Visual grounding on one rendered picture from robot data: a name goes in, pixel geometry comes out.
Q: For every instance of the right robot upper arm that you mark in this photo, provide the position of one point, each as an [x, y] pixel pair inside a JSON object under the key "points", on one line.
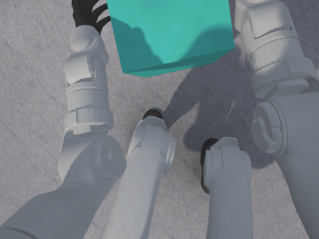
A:
{"points": [[288, 128]]}

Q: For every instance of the carton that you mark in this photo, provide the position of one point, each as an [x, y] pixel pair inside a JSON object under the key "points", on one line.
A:
{"points": [[156, 37]]}

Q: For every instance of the left robot upper arm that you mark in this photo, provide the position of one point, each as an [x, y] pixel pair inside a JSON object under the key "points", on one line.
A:
{"points": [[88, 168]]}

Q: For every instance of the right robot foot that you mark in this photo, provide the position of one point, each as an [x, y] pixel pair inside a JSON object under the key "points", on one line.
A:
{"points": [[206, 146]]}

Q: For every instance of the right robot thigh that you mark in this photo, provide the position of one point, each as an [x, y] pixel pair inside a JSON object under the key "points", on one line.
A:
{"points": [[230, 202]]}

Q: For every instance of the left robot hand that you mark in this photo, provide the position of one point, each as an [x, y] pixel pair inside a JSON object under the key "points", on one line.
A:
{"points": [[83, 15]]}

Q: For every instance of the robot right forearm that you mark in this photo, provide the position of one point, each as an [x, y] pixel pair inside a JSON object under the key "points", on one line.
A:
{"points": [[272, 49]]}

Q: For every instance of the robot left forearm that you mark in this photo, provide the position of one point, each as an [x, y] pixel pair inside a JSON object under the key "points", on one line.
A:
{"points": [[87, 89]]}

